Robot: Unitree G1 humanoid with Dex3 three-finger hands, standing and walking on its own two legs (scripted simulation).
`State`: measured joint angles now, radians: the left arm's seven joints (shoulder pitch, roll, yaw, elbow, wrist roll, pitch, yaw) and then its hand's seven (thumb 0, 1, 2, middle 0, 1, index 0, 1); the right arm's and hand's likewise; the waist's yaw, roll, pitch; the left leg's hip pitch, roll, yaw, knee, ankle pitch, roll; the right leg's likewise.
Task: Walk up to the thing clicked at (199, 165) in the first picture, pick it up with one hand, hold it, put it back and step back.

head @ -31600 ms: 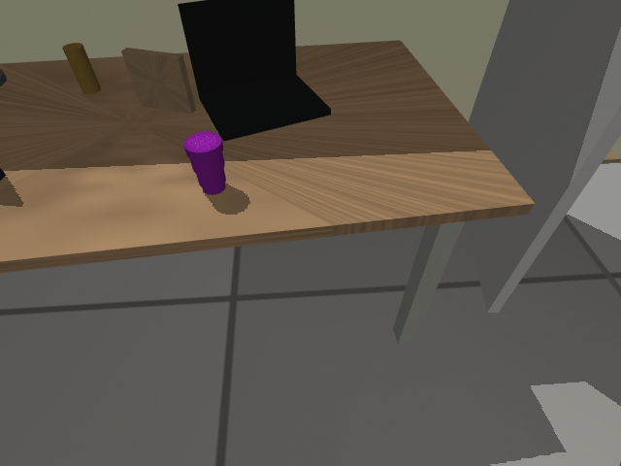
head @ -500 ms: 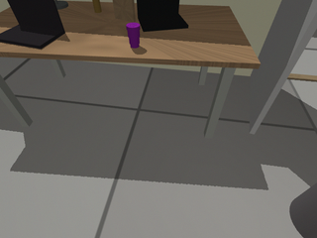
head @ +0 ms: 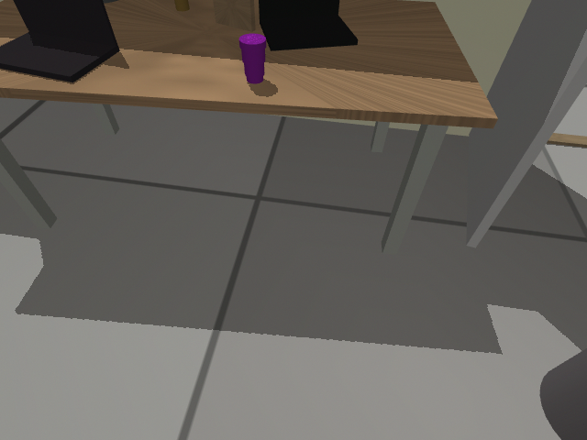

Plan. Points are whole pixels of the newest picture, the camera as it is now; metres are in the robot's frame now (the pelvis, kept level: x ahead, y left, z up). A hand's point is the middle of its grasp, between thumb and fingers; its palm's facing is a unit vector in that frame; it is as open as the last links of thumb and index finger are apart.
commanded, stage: step back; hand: left
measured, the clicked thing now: (253, 60) +1.08 +0.15 +0.01
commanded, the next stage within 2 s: stand in 0.18 s
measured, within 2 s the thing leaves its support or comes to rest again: neither
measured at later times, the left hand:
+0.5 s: hand out of the picture +0.10 +0.24 -0.14, palm faces -0.04 -0.94 -0.34, open 7.4 cm
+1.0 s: hand out of the picture +0.05 +0.24 -0.14, palm faces -0.03 -0.93 -0.35, open 7.4 cm
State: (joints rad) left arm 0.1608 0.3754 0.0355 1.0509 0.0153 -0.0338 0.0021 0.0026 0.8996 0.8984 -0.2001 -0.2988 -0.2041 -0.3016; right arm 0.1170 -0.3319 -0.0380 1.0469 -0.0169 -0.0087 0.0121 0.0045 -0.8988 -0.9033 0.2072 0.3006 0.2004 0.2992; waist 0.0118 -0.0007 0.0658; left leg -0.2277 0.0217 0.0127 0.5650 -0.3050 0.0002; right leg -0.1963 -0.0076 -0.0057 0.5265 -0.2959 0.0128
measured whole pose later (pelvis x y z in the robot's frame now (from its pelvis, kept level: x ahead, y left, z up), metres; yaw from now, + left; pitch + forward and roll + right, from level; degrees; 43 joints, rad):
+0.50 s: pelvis +0.00 -0.01 +0.01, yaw +0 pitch -3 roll +0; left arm 0.06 0.34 0.00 1.11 0.01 -0.02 0.00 0.00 0.90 0.90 -0.20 -0.30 -0.20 -0.30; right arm 0.05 -0.35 -0.02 1.12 0.00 -0.01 0.01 0.00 -0.90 -0.90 0.21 0.30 0.20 0.30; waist -0.01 0.00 0.07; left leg -0.10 0.02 0.02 0.34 -0.18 -0.01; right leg -0.09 -0.01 0.00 0.35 -0.20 0.01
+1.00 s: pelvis -0.02 -0.02 +0.02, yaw +0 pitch -3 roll +0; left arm 0.12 0.35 0.00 1.15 0.01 -0.02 -0.01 0.00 0.90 0.90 -0.20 -0.30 -0.20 -0.30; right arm 0.11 -0.35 -0.01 1.15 -0.01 -0.01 0.02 0.00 -0.90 -0.90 0.21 0.30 0.20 0.30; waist -0.01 0.02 0.06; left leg -0.12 0.03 0.01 0.31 -0.15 -0.03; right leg -0.11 0.00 -0.01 0.33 -0.17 -0.01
